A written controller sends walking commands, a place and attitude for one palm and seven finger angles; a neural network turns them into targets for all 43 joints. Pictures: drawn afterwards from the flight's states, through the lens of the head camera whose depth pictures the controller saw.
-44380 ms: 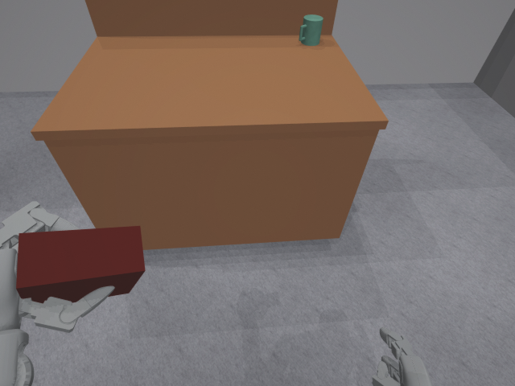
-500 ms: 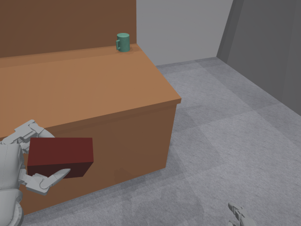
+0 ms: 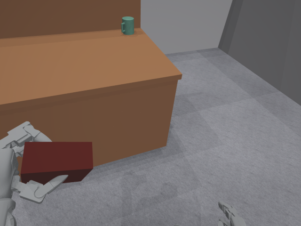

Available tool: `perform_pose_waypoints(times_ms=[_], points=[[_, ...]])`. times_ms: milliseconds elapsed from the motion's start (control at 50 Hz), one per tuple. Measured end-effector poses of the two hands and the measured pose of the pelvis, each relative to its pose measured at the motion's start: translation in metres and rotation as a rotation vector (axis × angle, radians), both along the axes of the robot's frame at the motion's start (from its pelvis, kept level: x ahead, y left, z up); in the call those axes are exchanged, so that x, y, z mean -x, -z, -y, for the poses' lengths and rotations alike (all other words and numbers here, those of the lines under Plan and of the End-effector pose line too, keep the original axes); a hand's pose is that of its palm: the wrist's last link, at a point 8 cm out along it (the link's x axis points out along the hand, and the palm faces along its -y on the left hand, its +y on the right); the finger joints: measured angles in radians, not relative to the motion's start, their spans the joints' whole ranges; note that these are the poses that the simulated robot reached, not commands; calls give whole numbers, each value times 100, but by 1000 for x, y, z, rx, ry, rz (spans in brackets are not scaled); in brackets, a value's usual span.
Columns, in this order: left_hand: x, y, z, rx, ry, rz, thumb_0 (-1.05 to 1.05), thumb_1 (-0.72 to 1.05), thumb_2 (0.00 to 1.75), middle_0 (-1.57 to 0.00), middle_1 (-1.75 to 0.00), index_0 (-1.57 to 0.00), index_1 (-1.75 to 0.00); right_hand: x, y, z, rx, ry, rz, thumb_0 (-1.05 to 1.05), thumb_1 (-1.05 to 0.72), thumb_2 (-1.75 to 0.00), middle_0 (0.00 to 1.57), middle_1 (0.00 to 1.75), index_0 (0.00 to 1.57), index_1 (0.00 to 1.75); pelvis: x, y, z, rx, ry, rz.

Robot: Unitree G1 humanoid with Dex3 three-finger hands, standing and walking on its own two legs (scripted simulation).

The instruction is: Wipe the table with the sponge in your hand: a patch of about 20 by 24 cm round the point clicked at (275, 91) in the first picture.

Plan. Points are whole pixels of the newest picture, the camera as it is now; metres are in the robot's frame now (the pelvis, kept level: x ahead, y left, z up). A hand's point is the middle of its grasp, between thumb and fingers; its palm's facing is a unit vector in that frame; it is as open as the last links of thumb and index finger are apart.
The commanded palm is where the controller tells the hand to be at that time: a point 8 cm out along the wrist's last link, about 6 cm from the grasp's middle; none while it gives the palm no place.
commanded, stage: stop stepping back and stand still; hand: left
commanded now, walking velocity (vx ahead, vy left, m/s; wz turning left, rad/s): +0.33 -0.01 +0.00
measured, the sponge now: (66, 164) +0.21 +0.19 +0.14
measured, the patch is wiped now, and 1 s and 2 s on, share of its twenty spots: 0.95 0.95 0.95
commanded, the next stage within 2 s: stand and wait in 1.42 s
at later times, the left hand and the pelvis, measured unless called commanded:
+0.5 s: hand (32, 196) +0.12 +0.20 +0.19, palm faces +0.30 -0.89 -0.33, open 9.3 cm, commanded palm +0.09 +0.25 +0.21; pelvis -0.08 -0.03 +0.02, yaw -1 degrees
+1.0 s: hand out of the picture +0.12 +0.24 +0.20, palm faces +0.44 -0.83 -0.36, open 9.3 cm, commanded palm +0.07 +0.28 +0.21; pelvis -0.08 -0.01 +0.03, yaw +1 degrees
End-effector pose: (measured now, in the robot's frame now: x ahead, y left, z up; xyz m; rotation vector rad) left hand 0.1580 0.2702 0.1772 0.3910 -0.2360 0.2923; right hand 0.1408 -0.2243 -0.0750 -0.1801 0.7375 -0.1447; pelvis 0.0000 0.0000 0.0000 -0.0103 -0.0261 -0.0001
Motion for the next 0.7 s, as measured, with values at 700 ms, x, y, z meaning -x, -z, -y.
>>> perform_pose_waypoints(times_ms=[700], points=[[62, -32, 8, -64, -54, 81, -1, -46, 110, -80, -141, -82, -140, 86, -27, 37, 21, 57, 78, 1, -91, -90, 20, 30, 20, 29, 90, -15, 22, -11, 9, 8]])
